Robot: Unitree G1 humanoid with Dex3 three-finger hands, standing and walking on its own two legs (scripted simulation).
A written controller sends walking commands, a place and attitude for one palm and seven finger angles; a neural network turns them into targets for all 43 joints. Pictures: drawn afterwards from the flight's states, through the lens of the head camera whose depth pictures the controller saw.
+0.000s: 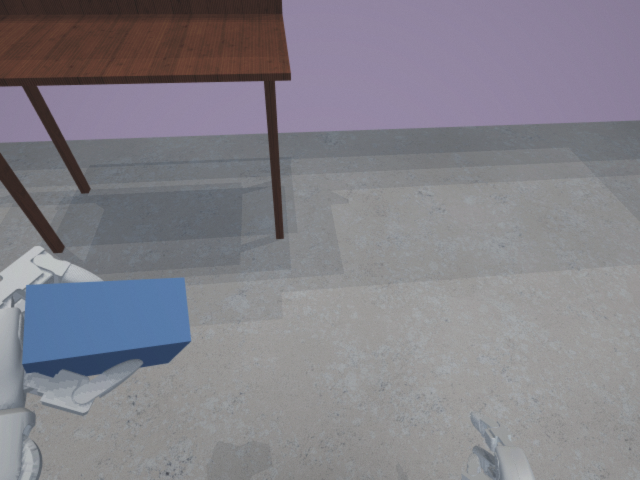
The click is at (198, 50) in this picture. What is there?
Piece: table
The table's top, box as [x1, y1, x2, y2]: [0, 14, 290, 86]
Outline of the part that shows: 0,15 0,86 290,80 290,71 281,14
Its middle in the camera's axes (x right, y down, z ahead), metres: -0.64 -0.62 +1.24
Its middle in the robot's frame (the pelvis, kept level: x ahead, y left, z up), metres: +1.31 +0.72 -0.03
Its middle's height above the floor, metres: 0.74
